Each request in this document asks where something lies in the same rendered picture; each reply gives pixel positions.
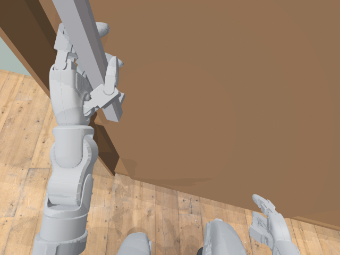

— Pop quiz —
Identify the handle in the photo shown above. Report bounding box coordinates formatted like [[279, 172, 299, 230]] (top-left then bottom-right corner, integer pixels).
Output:
[[52, 0, 125, 122]]

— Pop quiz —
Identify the robot right hand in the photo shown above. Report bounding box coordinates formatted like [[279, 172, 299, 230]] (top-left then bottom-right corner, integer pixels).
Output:
[[249, 194, 292, 251]]

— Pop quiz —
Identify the right robot forearm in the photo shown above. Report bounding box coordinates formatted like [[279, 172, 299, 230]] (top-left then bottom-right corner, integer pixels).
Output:
[[272, 241, 301, 255]]

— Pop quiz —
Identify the left robot forearm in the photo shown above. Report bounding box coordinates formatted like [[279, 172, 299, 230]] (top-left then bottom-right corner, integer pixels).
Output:
[[32, 125, 98, 255]]

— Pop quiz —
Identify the robot left hand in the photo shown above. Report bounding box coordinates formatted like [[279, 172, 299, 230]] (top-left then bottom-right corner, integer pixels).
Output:
[[49, 22, 124, 125]]

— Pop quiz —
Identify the left robot thigh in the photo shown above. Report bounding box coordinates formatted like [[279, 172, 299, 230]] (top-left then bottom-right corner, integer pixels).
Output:
[[117, 233, 152, 255]]

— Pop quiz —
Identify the wardrobe door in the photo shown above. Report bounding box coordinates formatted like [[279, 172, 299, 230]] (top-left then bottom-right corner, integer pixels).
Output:
[[39, 0, 340, 218], [300, 210, 340, 227]]

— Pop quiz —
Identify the right robot thigh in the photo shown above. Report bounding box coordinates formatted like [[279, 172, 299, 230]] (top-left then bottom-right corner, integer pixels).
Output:
[[204, 220, 247, 255]]

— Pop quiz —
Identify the robot thigh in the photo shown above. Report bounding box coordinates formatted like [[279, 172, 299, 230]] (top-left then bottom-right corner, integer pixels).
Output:
[[204, 220, 247, 255], [117, 233, 152, 255]]

